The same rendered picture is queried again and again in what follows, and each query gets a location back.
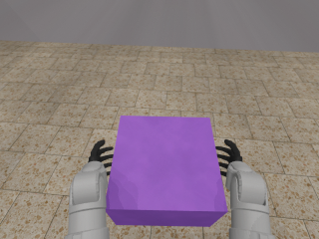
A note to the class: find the carton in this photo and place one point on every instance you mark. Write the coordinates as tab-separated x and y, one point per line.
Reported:
165	172

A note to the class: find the robot left forearm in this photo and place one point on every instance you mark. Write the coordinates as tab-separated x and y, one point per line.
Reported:
88	203

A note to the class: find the right robot hand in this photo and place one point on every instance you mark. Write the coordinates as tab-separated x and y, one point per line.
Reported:
234	155

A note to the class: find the robot right forearm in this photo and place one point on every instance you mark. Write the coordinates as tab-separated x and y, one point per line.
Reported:
248	203

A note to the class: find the left robot hand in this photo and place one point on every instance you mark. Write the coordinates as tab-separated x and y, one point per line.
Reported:
96	152

